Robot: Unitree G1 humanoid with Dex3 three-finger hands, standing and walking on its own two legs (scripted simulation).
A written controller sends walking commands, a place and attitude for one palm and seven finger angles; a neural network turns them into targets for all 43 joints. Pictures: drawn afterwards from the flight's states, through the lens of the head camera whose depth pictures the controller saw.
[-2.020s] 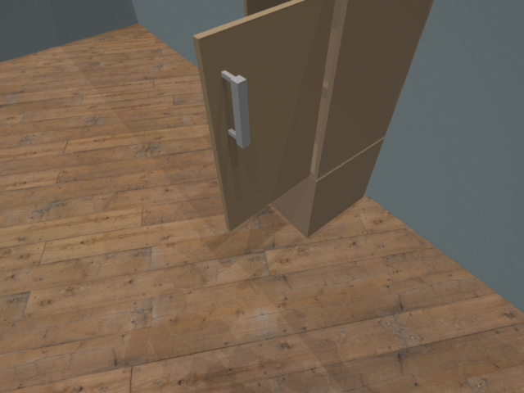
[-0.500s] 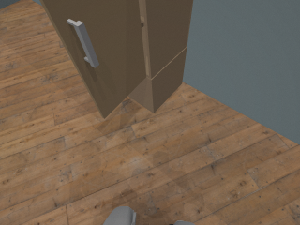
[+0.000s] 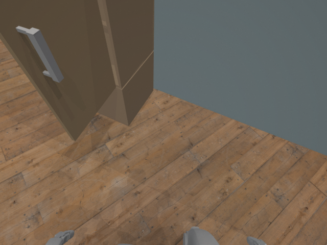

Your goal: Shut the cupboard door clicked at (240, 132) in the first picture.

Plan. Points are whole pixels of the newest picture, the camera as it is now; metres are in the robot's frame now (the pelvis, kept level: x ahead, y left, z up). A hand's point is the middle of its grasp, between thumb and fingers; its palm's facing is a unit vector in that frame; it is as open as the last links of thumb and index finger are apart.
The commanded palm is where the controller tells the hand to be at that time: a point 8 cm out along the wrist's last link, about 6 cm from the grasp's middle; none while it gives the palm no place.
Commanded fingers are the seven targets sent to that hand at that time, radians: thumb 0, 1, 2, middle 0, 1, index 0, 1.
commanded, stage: walk around to get in front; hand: left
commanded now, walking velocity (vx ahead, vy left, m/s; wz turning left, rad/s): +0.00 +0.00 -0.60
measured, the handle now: (41, 56) +0.53 +0.40 +0.09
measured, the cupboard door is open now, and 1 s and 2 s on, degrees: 93 93 93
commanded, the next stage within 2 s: none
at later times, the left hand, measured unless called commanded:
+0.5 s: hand (120, 221) +0.18 +0.14 -0.17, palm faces -0.34 -0.92 -0.20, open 7.3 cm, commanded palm none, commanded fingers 0.00 0.90 0.90 -0.20 -0.30 -0.20 -0.30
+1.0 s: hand (145, 215) +0.20 +0.07 -0.18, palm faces -0.57 -0.79 -0.22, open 7.3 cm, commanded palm none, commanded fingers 0.00 0.90 0.90 -0.20 -0.30 -0.20 -0.30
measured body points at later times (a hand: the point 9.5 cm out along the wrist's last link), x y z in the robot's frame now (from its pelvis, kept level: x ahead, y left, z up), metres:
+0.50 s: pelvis +0.01 -0.02 -0.01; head +0.07 -0.02 +0.44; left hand +0.20 +0.19 -0.16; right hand -0.03 -0.28 -0.14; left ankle +0.06 +0.12 -0.74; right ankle -0.04 -0.13 -0.68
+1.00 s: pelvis +0.02 -0.05 -0.01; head +0.08 -0.08 +0.43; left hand +0.23 +0.11 -0.16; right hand -0.05 -0.32 -0.14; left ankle +0.10 +0.06 -0.74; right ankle -0.05 -0.14 -0.73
